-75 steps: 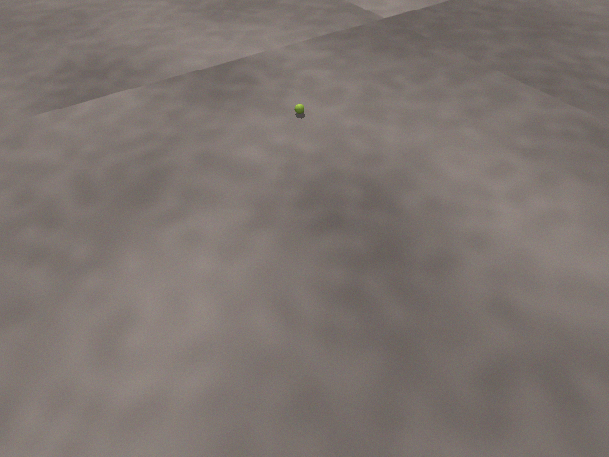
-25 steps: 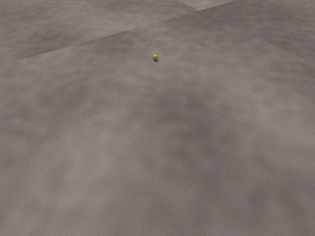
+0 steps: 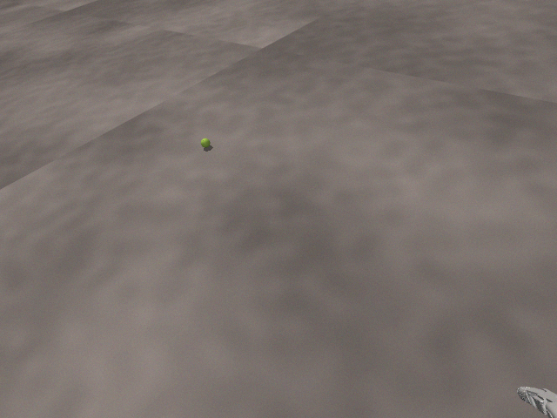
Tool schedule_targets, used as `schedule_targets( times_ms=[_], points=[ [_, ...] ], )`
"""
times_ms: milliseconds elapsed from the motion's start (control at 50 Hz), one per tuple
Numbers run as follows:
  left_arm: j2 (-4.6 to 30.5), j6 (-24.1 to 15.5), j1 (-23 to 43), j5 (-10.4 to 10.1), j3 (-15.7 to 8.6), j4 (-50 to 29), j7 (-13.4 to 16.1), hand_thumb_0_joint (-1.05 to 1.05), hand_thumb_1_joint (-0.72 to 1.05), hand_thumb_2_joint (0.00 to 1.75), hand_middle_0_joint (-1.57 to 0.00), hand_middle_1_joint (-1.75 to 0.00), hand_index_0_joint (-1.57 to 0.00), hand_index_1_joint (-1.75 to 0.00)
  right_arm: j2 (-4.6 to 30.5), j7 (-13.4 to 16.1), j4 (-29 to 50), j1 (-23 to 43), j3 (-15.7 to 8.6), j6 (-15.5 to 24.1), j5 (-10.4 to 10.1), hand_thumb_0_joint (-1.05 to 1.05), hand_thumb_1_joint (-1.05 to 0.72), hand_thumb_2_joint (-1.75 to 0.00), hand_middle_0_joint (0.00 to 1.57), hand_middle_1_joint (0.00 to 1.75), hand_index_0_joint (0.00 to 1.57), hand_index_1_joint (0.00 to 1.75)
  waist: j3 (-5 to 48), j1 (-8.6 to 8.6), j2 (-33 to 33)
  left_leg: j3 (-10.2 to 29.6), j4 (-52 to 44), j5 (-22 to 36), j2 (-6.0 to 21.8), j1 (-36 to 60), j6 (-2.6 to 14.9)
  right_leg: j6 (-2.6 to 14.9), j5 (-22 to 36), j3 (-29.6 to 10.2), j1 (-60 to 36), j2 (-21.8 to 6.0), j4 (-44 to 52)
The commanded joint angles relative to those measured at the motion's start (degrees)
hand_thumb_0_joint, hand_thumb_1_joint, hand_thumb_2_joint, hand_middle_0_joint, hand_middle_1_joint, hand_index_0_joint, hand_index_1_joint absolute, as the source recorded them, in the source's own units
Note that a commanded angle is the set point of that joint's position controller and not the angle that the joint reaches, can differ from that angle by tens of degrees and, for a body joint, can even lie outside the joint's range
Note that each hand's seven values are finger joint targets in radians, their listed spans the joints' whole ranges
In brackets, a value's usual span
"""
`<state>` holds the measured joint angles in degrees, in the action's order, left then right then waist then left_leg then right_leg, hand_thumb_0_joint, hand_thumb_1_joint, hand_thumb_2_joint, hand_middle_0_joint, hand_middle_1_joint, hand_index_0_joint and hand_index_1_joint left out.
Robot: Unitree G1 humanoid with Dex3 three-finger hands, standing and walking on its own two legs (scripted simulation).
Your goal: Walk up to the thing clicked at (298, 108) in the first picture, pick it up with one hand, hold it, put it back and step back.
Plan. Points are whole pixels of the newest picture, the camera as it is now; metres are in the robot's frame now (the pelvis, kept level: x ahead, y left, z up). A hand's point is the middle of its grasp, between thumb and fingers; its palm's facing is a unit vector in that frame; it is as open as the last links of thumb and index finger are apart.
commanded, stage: walk up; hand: left
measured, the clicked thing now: (205, 143) +1.93 +0.77 -0.71
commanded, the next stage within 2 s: none
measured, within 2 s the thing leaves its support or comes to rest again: neither
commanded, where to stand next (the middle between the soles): +1.60 +1.07 m, yaw -70 degrees
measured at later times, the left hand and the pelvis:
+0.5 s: hand (131, 270) +0.46 +0.43 -0.11, palm faces -0.33 -0.78 -0.53, open 7.4 cm; pelvis +0.28 +0.14 +0.02, yaw -18 degrees
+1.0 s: hand (171, 174) +0.80 +0.43 -0.10, palm faces -0.44 -0.70 -0.56, open 7.4 cm; pelvis +0.58 +0.20 +0.01, yaw -30 degrees
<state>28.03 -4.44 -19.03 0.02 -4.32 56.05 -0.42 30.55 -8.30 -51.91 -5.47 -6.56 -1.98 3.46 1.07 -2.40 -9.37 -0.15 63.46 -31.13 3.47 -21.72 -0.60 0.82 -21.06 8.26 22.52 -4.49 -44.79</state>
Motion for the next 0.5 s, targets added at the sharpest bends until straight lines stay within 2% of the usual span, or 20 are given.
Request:
schedule_targets(
  times_ms=[0, 20, 40, 80, 140, 160, 200, 220, 260, 280, 300, 320, 340, 360, 380, 400, 420, 440, 460, 480],
  points=[
    [19.1, -1.81, 1.84, -0.21, -3.61, -5.52, 3.1, 0.0, 0.9, 0.9, -0.2, -0.3, -0.2, -0.3, 10.05, -0.79, 12.75, 12.24, -0.54, 3.71, -1.08, 0.0, -0.9, -0.9, 0.2, 0.3, 0.2, 0.3, -3.66, 1.85, 14.02, 8.85, 2.08, 8.73, 5.47, -26.65, -0.95, 11.45, -27.14, -40.69, -16.04, -19.5, 37.83],
    [18.39, -2.22, 2.66, -0.31, -3.32, -5.48, 3.16, 0.0, 0.9, 0.9, -0.2, -0.3, -0.2, -0.3, 9.92, -1.1, 11.69, 9.62, -0.79, 3.13, -1.02, 0.0, -0.9, -0.9, 0.2, 0.3, 0.2, 0.3, -3.41, 2.87, 15.57, 7.43, 0.3, 12.05, 5.02, -22.35, -0.92, 9.82, -23.81, -34.99, -11.76, -17.26, 37.12],
    [17.84, -2.7, 2.05, -0.28, -3.06, -5.64, 3.02, 0.0, 0.9, 0.9, -0.2, -0.3, -0.2, -0.3, 9.75, -1.6, 11.67, 8.54, -1.15, 2.46, -0.91, 0.0, -0.9, -0.9, 0.2, 0.3, 0.2, 0.3, -3.87, 2.78, 15.73, 6.15, -1.11, 15.21, 4.3, -19.67, -1.0, 8.86, -21.03, -30.31, -8.98, -14.5, 36.95],
    [18.58, -3.64, 2.5, -0.27, -3.37, -6.13, 2.95, 0.0, 0.9, 0.9, -0.2, -0.3, -0.2, -0.3, 9.57, -2.51, 12.54, 7.54, -1.54, 1.37, -0.52, 0.0, -0.9, -0.9, 0.2, 0.3, 0.2, 0.3, -5.43, 3.56, 15.4, 4.3, -3.47, 21.26, 3.3, -17.73, -1.73, 8.31, -17.67, -24.46, -4.5, -11.34, 37.93],
    [18.85, -4.06, 0.98, -0.34, -3.66, -6.58, 2.88, 0.0, 0.9, 0.9, -0.2, -0.3, -0.2, -0.3, 9.09, -2.85, 13.98, 8.76, -1.64, 0.64, -0.08, 0.0, -0.9, -0.9, 0.2, 0.3, 0.2, 0.3, -6.77, 3.65, 13.09, 2.66, -6.23, 26.29, 2.8, -15.9, -3.12, 7.69, -13.02, -19.73, -1.36, -8.79, 37.64],
    [19.02, -3.97, 0.47, -0.13, -3.82, -6.66, 2.99, 0.0, 0.9, 0.9, -0.2, -0.3, -0.2, -0.3, 8.88, -2.92, 14.49, 9.32, -1.71, 0.58, -0.06, 0.0, -0.9, -0.9, 0.2, 0.3, 0.2, 0.3, -6.85, 3.38, 13.43, 2.77, -7.42, 26.43, 3.03, -15.9, -3.34, 7.72, -11.91, -19.06, -1.98, -8.74, 37.0],
    [19.05, -3.81, -0.69, 0.15, -4.29, -6.99, 3.28, 0.0, 0.9, 0.9, -0.2, -0.3, -0.2, -0.3, 7.83, -2.94, 15.68, 10.45, -1.44, 0.94, -0.35, 0.0, -0.9, -0.9, 0.2, 0.3, 0.2, 0.3, -4.89, 2.63, 13.46, 3.91, -14.29, 25.09, 3.66, -15.08, -3.37, 7.53, -4.55, -16.27, -7.6, -8.18, 33.32],
    [18.71, -3.55, -2.22, 0.11, -4.2, -6.85, 3.27, 0.0, 0.9, 0.9, -0.2, -0.3, -0.2, -0.3, 7.28, -2.91, 16.06, 11.83, -1.4, 1.25, -0.52, 0.0, -0.9, -0.9, 0.2, 0.3, 0.2, 0.3, -4.45, 1.47, 13.52, 2.87, -17.93, 23.66, 3.34, -12.42, -3.33, 7.5, -2.37, -14.97, -7.92, -7.84, 32.1],
    [19.14, -3.0, -0.15, 0.59, -4.18, -7.37, 3.31, 0.0, 0.9, 0.9, -0.2, -0.3, -0.2, -0.3, 7.08, -2.74, 15.97, 9.92, -2.02, 1.53, -0.73, 0.0, -0.9, -0.9, 0.2, 0.3, 0.2, 0.3, -2.77, 2.95, 15.88, 1.17, -21.3, 21.56, 2.96, -4.08, -2.08, 7.96, -0.32, -14.83, -6.56, -9.37, 29.44],
    [18.83, -2.63, 1.54, 0.7, -4.02, -7.9, 3.41, 0.0, 0.9, 0.9, -0.2, -0.3, -0.2, -0.3, 7.19, -2.49, 15.13, 6.71, -2.46, 1.53, -0.66, 0.0, -0.9, -0.9, 0.2, 0.3, 0.2, 0.3, -1.48, 4.98, 16.94, -0.04, -22.57, 18.93, 2.02, -0.74, -1.41, 8.1, 3.67, -15.29, -6.75, -10.29, 25.83],
    [18.67, -2.25, 4.75, 0.91, -3.79, -8.78, 3.58, 0.0, 0.9, 0.9, -0.2, -0.3, -0.2, -0.3, 7.88, -2.05, 13.64, 0.1, -3.32, 1.48, -0.66, 0.0, -0.9, -0.9, 0.2, 0.3, 0.2, 0.3, 0.16, 9.05, 16.91, -0.79, -25.09, 18.28, 1.31, 8.03, -0.62, 7.19, 7.14, -14.43, -2.46, -10.65, 19.31],
    [15.77, -1.94, 6.16, 1.45, -2.87, -10.1, 3.69, 0.0, 0.9, 0.9, -0.2, -0.3, -0.2, -0.3, 10.84, -0.95, 9.99, -12.57, -5.03, 1.78, -0.38, 0.0, -0.9, -0.9, 0.2, 0.3, 0.2, 0.3, 5.31, 15.34, 7.38, 2.25, -28.63, 13.43, -0.13, 25.18, 1.09, 4.53, 11.89, -11.28, 6.21, -6.8, -1.8],
    [8.0, -1.78, 1.69, 1.64, -0.25, -10.18, 3.82, 0.0, 0.9, 0.9, -0.2, -0.3, -0.2, -0.3, 15.9, 0.94, 7.95, -21.33, -6.92, 2.76, 0.07, 0.0, -0.9, -0.9, 0.2, 0.3, 0.2, 0.3, 9.59, 17.92, -11.67, 16.13, -37.73, -4.19, 8.48, 37.59, 1.98, 2.29, -10.89, -7.54, 20.57, 1.49, -24.24],
    [6.75, -1.76, -1.59, 0.26, 0.86, -10.69, 4.54, 0.0, 0.9, 0.9, -0.2, -0.3, -0.2, -0.3, 20.29, 2.17, 9.63, -15.14, -7.15, 3.65, -1.27, 0.0, -0.9, -0.9, 0.2, 0.3, 0.2, 0.3, 7.2, 12.72, -18.96, 39.11, -52.96, -11.23, 17.77, 32.52, 3.57, 3.98, -14.02, -9.06, 29.86, 7.63, -35.77],
    [8.9, -2.02, -1.97, -0.06, 0.92, -9.75, 5.14, 0.0, 0.9, 0.9, -0.2, -0.3, -0.2, -0.3, 21.11, 2.75, 11.23, -6.98, -7.43, 3.73, -2.94, 0.0, -0.9, -0.9, 0.2, 0.3, 0.2, 0.3, 6.72, 8.47, -14.21, 45.35, -57.94, -16.98, 19.79, 22.8, 6.79, 6.03, -7.52, -15.48, 26.81, 2.33, -40.04],
    [12.13, -1.86, -1.55, -0.72, 0.21, -7.58, 4.63, 0.0, 0.9, 0.9, -0.2, -0.3, -0.2, -0.3, 16.1, 3.09, 13.55, -1.76, -6.18, 3.8, -2.61, 0.0, -0.9, -0.9, 0.2, 0.3, 0.2, 0.3, 3.53, 6.22, -3.57, 35.25, -54.82, -13.78, 18.55, 16.66, 6.18, 5.1, 0.45, -14.48, 23.78, -1.5, -36.14],
    [14.59, -1.44, -2.6, -1.57, -0.93, -5.28, 3.94, 0.0, 0.9, 0.9, -0.2, -0.3, -0.2, -0.3, 13.05, 3.08, 14.3, -0.07, -5.18, 3.79, -1.97, 0.0, -0.9, -0.9, 0.2, 0.3, 0.2, 0.3, 3.94, 5.34, -1.21, 23.85, -49.96, -6.31, 14.88, 15.44, 5.33, 3.85, 3.86, -13.12, 21.24, -3.23, -29.71],
    [16.11, -1.02, -3.4, -1.93, -1.87, -4.07, 3.41, 0.0, 0.9, 0.9, -0.2, -0.3, -0.2, -0.3, 10.59, 3.15, 14.11, -0.73, -4.52, 3.84, -1.29, 0.0, -0.9, -0.9, 0.2, 0.3, 0.2, 0.3, 4.26, 4.85, -3.01, 16.8, -46.48, -0.16, 11.97, 15.69, 5.94, 2.78, 4.76, -11.12, 18.89, -4.55, -23.96],
    [16.44, -0.58, -3.33, -1.77, -2.22, -3.72, 2.98, 0.0, 0.9, 0.9, -0.2, -0.3, -0.2, -0.3, 9.17, 3.23, 13.68, -1.7, -4.11, 3.96, -1.0, 0.0, -0.9, -0.9, 0.2, 0.3, 0.2, 0.3, 3.85, 4.87, -4.41, 13.15, -45.83, 4.08, 10.77, 14.73, 7.02, 1.66, 4.44, -10.09, 16.89, -4.81, -20.57],
    [15.97, -0.22, -1.88, -1.37, -2.32, -3.96, 2.54, 0.0, 0.9, 0.9, -0.2, -0.3, -0.2, -0.3, 8.18, 3.19, 13.54, -3.2, -3.84, 3.98, -0.87, 0.0, -0.9, -0.9, 0.2, 0.3, 0.2, 0.3, 3.89, 5.93, -3.16, 12.63, -46.04, 6.76, 10.86, 15.78, 8.6, 0.74, 3.07, -8.64, 16.22, -4.18, -18.82]
  ],
)
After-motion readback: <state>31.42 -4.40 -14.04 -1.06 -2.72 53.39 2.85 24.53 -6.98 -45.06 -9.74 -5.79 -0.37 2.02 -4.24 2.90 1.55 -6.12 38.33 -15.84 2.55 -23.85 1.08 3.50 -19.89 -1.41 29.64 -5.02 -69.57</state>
